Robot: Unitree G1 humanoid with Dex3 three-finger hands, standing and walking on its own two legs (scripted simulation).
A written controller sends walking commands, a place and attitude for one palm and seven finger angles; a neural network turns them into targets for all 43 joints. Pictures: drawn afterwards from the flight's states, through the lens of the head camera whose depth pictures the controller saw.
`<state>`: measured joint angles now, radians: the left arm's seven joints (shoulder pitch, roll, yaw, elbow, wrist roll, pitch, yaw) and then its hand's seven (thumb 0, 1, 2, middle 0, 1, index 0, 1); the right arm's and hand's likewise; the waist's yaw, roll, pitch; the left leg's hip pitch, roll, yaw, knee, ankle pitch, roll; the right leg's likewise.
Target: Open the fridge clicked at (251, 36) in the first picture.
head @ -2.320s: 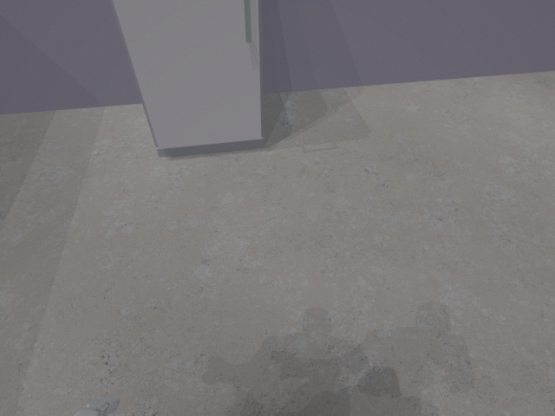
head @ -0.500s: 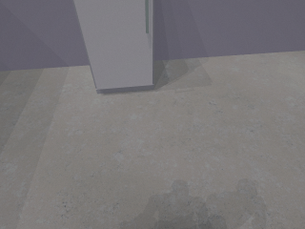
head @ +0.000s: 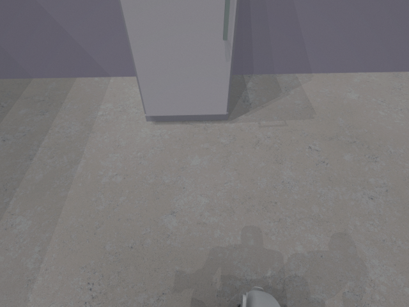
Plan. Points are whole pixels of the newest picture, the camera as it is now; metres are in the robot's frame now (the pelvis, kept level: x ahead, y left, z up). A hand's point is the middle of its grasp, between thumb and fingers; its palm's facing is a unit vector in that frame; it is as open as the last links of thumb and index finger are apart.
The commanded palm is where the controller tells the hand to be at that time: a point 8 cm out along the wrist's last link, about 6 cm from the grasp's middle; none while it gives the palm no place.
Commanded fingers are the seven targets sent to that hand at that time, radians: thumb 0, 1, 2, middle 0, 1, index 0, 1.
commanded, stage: walk to a spot facing it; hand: right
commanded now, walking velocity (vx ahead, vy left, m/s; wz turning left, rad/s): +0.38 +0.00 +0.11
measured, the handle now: out of the picture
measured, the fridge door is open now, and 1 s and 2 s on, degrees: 0 0 0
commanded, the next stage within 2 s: turn to face it in 1.22 s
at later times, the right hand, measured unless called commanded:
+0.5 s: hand (292, 241) +0.31 -0.21 -0.16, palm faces -0.10 +0.98 -0.19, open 7.3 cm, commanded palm none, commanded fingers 0.00 -0.90 -0.90 0.20 0.30 0.20 0.30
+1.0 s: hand (274, 211) +0.41 -0.19 -0.19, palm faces -0.06 +0.99 -0.15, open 7.3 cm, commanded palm none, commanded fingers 0.00 -0.90 -0.90 0.20 0.30 0.20 0.30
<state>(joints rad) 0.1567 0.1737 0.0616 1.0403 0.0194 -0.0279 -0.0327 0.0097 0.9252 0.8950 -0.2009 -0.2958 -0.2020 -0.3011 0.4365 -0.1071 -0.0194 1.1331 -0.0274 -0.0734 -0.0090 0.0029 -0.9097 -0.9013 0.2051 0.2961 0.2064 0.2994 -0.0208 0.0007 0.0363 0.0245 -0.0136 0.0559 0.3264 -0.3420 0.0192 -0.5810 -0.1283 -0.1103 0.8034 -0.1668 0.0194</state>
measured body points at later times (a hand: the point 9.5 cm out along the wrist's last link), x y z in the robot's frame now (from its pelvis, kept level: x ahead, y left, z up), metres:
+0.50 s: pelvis +0.21 -0.04 +0.00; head +0.22 -0.03 +0.45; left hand +0.14 +0.18 -0.15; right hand +0.32 -0.26 -0.14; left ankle +0.29 +0.11 -0.70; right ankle +0.18 -0.13 -0.74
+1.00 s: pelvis +0.44 -0.01 -0.01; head +0.45 -0.03 +0.44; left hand +0.49 +0.25 -0.14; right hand +0.42 -0.24 -0.17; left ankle +0.32 +0.11 -0.74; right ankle +0.56 -0.11 -0.73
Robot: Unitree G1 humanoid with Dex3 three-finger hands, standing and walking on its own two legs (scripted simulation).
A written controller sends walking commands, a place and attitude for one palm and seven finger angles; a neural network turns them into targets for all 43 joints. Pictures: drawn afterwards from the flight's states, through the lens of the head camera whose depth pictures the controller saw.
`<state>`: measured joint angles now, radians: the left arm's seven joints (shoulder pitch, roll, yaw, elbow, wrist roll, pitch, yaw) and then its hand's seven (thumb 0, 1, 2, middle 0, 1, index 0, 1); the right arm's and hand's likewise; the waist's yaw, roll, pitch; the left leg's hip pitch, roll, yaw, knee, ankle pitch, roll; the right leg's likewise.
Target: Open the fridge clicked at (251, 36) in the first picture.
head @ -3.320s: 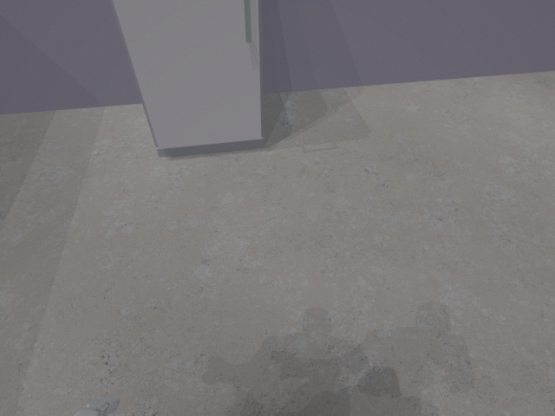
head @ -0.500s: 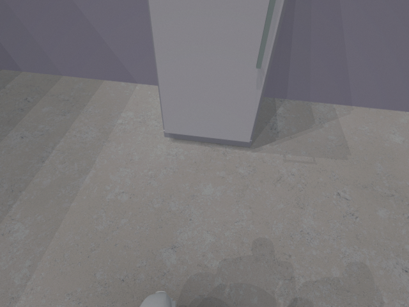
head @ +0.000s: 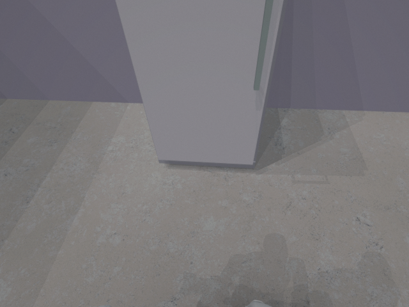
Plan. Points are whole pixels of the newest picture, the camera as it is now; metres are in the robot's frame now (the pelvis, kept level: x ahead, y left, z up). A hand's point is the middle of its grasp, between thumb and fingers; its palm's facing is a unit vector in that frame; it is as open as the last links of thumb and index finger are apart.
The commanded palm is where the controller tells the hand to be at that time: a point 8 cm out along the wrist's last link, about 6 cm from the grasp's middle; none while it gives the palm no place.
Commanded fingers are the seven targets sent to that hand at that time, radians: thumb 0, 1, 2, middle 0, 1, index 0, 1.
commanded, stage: walk to a spot facing it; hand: right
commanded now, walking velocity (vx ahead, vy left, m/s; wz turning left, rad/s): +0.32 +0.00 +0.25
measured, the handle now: (264, 31) +0.94 -0.18 +0.11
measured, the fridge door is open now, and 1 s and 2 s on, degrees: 0 0 0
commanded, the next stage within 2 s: turn to face it in 0.22 s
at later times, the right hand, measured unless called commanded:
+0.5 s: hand (275, 241) +0.31 -0.16 -0.16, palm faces -0.17 +0.96 -0.21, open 7.3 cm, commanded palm none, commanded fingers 0.00 -0.90 -0.90 0.20 0.30 0.20 0.30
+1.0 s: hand (298, 260) +0.27 -0.21 -0.17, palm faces +0.06 +0.98 -0.20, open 7.3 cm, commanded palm none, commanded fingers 0.00 -0.90 -0.90 0.20 0.30 0.20 0.30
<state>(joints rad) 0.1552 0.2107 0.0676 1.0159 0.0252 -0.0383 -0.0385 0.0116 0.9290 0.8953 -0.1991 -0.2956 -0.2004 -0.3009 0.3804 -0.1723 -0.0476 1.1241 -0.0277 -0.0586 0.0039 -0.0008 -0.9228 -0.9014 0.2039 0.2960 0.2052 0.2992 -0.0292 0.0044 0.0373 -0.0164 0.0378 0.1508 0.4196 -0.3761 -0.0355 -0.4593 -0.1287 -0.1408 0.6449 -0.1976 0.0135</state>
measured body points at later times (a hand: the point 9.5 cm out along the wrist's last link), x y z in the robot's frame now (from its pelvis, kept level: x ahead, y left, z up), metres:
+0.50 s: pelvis +0.18 +0.00 +0.00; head +0.21 +0.01 +0.45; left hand +0.08 +0.19 -0.16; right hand +0.32 -0.22 -0.14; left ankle +0.26 +0.12 -0.73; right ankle +0.12 -0.11 -0.73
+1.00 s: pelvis +0.21 -0.02 +0.01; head +0.23 -0.04 +0.46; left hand +0.24 +0.22 -0.13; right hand +0.26 -0.27 -0.15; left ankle +0.20 +0.12 -0.68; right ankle +0.23 -0.11 -0.73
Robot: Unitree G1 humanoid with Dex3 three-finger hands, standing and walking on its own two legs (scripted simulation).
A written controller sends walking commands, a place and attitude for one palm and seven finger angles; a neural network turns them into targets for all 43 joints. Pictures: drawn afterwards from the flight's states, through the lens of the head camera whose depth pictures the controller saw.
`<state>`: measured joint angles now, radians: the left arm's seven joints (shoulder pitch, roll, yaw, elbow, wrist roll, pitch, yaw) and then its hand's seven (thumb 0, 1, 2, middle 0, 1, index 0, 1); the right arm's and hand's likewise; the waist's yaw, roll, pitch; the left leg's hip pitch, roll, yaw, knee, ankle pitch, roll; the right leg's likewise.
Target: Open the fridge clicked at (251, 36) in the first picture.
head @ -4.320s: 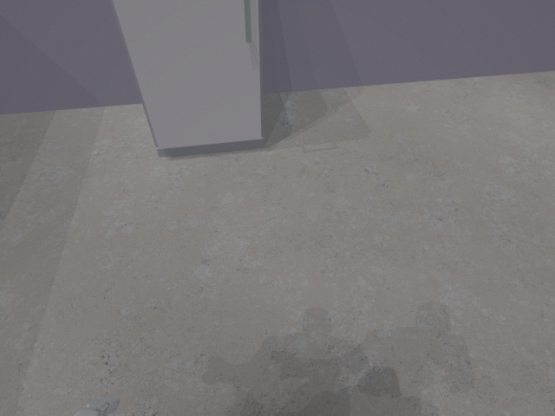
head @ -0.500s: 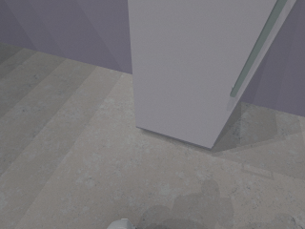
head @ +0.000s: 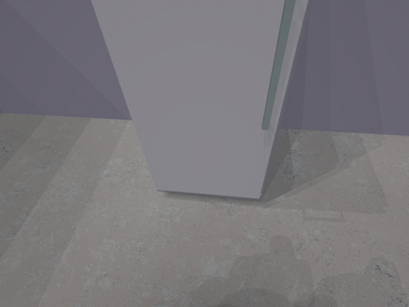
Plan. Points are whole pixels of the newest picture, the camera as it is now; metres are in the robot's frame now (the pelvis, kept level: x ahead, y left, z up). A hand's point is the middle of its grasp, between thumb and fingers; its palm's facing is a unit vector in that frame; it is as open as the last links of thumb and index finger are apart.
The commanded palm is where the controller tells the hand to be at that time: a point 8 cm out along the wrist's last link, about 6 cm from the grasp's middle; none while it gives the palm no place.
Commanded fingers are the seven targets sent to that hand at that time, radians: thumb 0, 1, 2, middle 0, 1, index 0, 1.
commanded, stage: take the last steps up to it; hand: right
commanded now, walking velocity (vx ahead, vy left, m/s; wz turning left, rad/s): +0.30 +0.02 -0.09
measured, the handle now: (275, 67) +0.72 -0.16 +0.10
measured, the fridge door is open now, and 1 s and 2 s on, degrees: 0 0 0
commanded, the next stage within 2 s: come to a stop and stand still in 0.94 s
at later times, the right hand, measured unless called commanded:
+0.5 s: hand out of the picture -0.02 -0.10 -0.16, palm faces +0.18 +0.98 -0.13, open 7.3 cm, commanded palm none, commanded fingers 0.00 -0.90 -0.90 0.20 0.30 0.20 0.30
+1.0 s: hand (300, 254) +0.28 -0.21 -0.16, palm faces +0.08 +0.97 -0.23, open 7.3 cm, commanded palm none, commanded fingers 0.00 -0.90 -0.90 0.20 0.30 0.20 0.30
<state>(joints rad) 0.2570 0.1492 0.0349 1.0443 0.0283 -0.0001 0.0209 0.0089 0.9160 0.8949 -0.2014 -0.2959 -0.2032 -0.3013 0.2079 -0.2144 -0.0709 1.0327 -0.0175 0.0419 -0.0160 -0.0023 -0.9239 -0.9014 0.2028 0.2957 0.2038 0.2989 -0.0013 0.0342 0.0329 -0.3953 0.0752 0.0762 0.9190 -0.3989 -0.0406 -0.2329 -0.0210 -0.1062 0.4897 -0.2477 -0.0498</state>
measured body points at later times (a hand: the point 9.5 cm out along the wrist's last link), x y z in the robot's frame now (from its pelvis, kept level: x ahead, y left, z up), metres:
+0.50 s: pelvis +0.07 +0.03 +0.01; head +0.08 +0.03 +0.45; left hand +0.13 +0.26 -0.15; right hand -0.03 -0.15 -0.15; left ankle +0.01 +0.14 -0.74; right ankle +0.12 -0.12 -0.69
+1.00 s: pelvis +0.21 -0.01 +0.00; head +0.23 +0.00 +0.45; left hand +0.23 +0.22 -0.16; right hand +0.28 -0.26 -0.14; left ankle +0.27 +0.11 -0.72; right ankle +0.19 -0.12 -0.74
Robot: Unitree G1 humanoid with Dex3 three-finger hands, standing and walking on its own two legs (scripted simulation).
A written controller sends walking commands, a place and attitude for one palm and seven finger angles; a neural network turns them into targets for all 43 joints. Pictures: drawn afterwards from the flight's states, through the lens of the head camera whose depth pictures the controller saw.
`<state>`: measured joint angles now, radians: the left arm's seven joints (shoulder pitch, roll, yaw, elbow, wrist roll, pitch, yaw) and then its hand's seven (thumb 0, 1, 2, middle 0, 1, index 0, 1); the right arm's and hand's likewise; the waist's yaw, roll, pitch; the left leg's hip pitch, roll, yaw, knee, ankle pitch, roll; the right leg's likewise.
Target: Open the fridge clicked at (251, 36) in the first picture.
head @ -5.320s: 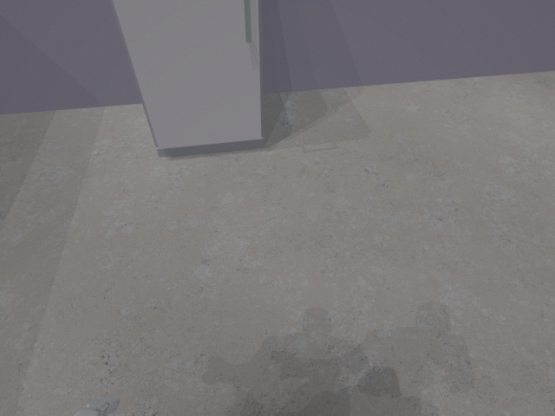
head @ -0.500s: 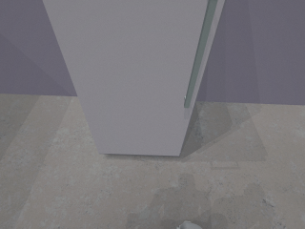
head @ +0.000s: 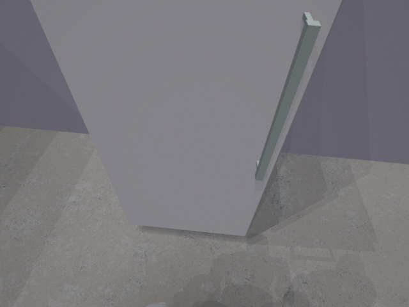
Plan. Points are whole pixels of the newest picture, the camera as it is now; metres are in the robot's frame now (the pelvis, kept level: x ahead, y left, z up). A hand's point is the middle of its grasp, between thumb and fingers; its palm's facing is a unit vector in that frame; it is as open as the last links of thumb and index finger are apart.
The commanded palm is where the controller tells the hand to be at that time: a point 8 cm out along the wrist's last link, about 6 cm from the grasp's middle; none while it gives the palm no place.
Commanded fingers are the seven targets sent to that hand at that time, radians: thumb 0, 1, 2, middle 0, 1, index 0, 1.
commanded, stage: come to a stop and stand still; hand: right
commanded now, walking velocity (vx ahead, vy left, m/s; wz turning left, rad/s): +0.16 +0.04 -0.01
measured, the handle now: (277, 116) +0.52 -0.13 +0.10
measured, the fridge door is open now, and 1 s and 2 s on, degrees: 0 0 0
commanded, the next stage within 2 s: none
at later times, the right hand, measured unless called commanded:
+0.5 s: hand out of the picture +0.11 -0.18 -0.18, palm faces +0.06 +0.97 -0.23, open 7.3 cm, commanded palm none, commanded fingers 0.00 -0.90 -0.90 0.20 0.30 0.20 0.30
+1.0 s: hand out of the picture +0.04 -0.17 -0.18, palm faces +0.08 +0.98 -0.21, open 7.3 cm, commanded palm none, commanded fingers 0.00 -0.90 -0.90 0.20 0.30 0.20 0.30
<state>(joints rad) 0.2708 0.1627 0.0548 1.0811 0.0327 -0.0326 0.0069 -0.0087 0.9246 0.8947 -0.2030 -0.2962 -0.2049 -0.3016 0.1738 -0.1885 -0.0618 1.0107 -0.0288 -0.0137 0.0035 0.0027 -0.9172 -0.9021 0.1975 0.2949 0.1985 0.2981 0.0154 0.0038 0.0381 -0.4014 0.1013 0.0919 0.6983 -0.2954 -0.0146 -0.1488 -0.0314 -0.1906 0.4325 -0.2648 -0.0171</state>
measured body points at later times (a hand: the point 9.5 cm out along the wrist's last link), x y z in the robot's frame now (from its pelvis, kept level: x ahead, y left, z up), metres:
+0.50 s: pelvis +0.06 +0.01 +0.00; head +0.09 +0.01 +0.44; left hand +0.11 +0.24 -0.16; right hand +0.11 -0.23 -0.16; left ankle +0.03 +0.12 -0.71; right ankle +0.08 -0.10 -0.74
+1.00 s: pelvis -0.01 +0.02 -0.01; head -0.03 +0.01 +0.44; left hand +0.09 +0.27 -0.13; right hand +0.03 -0.22 -0.16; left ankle +0.03 +0.13 -0.74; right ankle +0.05 -0.06 -0.74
